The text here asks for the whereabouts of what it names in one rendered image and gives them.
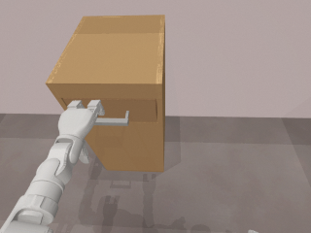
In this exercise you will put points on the drawer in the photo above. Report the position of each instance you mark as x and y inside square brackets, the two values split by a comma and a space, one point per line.
[140, 109]

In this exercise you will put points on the handle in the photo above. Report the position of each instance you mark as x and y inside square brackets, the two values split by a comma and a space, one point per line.
[109, 121]

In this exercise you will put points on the robot left upper arm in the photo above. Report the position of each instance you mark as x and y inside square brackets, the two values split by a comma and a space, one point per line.
[17, 226]

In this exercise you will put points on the robot left hand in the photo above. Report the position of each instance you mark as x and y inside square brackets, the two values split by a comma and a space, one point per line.
[78, 121]

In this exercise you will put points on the cabinet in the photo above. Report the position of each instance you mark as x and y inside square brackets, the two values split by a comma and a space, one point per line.
[118, 57]

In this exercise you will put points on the left robot forearm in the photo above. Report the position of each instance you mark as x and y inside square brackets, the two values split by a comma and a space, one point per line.
[39, 204]

